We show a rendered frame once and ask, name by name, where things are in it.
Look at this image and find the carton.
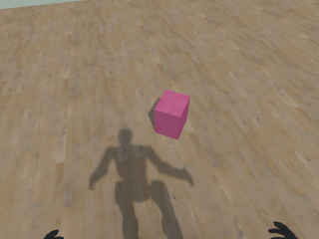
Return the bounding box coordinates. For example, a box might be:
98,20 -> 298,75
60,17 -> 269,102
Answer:
154,90 -> 190,140

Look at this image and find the left robot hand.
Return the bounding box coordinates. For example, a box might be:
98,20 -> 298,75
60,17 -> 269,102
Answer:
44,229 -> 64,239

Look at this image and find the right robot hand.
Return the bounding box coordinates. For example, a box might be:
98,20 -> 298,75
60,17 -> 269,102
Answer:
268,221 -> 298,239

